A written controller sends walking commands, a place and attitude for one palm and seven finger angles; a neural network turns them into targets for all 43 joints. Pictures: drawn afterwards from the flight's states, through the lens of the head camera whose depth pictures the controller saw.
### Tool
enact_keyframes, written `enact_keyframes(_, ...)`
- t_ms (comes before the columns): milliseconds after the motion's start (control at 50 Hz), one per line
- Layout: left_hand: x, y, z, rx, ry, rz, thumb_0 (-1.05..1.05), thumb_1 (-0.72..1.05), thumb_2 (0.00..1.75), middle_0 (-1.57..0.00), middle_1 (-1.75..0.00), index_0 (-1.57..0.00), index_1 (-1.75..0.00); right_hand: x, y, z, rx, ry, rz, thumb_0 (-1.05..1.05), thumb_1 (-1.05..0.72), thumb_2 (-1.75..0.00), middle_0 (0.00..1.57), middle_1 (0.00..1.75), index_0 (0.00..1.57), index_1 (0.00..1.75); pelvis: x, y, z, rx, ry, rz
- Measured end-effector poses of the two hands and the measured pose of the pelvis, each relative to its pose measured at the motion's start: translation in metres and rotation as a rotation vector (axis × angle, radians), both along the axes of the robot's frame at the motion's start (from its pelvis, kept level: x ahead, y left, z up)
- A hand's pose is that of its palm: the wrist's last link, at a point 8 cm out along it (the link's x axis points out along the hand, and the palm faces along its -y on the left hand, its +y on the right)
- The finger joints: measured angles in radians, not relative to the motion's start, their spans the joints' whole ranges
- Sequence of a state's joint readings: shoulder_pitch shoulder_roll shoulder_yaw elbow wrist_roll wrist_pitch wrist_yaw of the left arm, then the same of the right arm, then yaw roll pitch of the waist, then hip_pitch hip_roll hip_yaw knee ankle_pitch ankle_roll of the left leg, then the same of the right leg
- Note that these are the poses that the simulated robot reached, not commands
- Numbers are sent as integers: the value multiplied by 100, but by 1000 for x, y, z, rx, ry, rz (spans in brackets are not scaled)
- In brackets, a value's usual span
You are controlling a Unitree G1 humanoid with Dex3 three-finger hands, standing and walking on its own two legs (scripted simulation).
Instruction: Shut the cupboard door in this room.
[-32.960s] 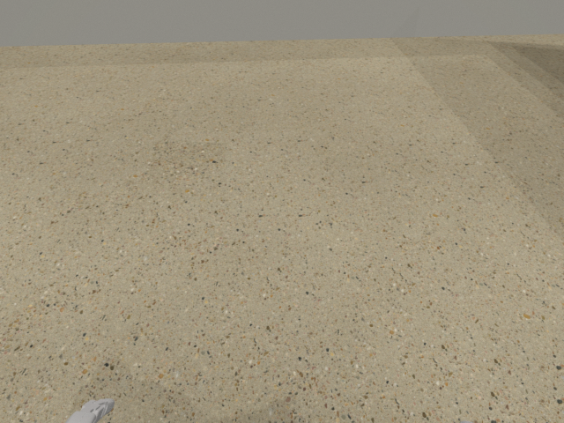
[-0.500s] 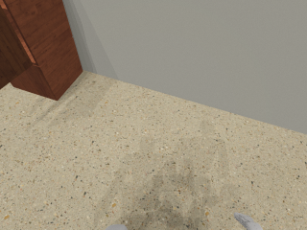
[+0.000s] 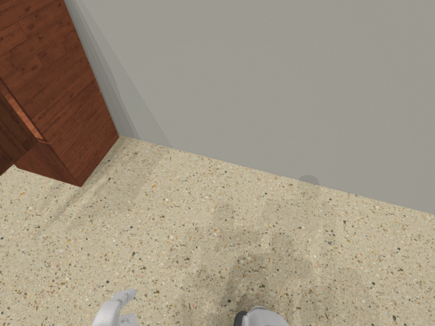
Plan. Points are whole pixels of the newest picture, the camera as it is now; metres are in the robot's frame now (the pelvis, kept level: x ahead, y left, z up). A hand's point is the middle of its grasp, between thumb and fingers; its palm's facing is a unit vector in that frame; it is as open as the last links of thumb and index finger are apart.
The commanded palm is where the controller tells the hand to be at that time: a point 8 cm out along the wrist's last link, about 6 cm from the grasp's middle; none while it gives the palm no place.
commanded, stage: walk to a spot facing it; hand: left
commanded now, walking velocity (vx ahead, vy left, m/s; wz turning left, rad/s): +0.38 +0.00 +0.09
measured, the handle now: out of the picture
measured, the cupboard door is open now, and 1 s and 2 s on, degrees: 86 86 86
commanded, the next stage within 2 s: turn to face it in 0.72 s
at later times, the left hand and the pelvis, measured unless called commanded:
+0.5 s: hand out of the picture +0.12 +0.16 -0.15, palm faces +0.23 -0.96 -0.15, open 7.3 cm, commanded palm none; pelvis +0.22 +0.02 +0.02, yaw +6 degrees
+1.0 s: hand (143, 173) +0.53 +0.22 -0.14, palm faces -0.01 -0.97 -0.23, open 7.4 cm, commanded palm none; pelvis +0.41 +0.02 +0.01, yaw +1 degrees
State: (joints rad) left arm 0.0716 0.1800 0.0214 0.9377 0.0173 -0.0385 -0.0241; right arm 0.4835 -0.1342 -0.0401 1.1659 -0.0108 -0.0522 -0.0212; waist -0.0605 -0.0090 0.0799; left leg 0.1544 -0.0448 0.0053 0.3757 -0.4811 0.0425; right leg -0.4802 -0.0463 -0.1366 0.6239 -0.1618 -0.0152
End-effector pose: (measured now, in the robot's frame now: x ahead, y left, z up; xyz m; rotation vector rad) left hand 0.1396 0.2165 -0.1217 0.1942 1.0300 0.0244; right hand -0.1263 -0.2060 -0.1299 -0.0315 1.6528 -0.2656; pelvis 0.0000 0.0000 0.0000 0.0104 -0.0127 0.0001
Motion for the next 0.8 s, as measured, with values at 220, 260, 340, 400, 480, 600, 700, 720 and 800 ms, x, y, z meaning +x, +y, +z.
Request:
enact_keyframes(220,-17,-3,7,56,211,171,0,93,90,-20,-30,-20,-30,205,-44,2,-5,-235,115,1,-91,-90,20,30,19,30,93,-22,19,-6,-16,31)
enact_keyframes(260,-26,-2,8,54,270,195,0,93,90,-20,-29,-20,-30,249,-45,6,-8,-299,142,1,-91,-90,20,30,19,30,109,-21,22,-8,-8,36)
enact_keyframes(340,-38,-4,9,27,358,254,0,93,90,-20,-29,-20,-30,329,-36,15,-2,-388,208,1,-91,-90,20,30,19,30,144,-14,26,-14,2,57)
enact_keyframes(400,-41,-5,7,-4,406,307,0,92,90,-20,-29,-20,-30,386,-21,18,9,-428,276,1,-92,-90,20,30,19,30,170,-5,26,-22,7,77)
enact_keyframes(480,-38,-5,0,-51,479,371,0,92,90,-20,-29,-20,-30,463,11,19,19,-479,366,1,-91,-90,20,30,19,30,207,15,20,-32,12,97)
enact_keyframes(600,0,17,-15,-89,561,365,0,91,90,-20,-30,-20,-30,538,53,19,4,-598,378,1,-91,-90,20,30,19,30,260,48,8,-21,-11,82)
enact_keyframes(700,94,52,-8,-45,434,288,1,91,90,-20,-29,-20,-30,535,51,28,-39,-583,239,-2,-94,-90,21,30,20,30,297,59,21,-16,-22,46)
enact_keyframes(720,116,58,-6,-34,401,271,1,91,90,-20,-29,-20,-30,535,45,31,-59,-578,224,-3,-95,-90,21,30,20,30,304,60,23,-13,-21,38)
enact_keyframes(800,201,75,1,1,272,221,0,92,90,-19,-29,-19,-30,521,26,30,-94,-482,187,-4,-96,-90,21,30,20,30,334,59,26,-3,-14,6)
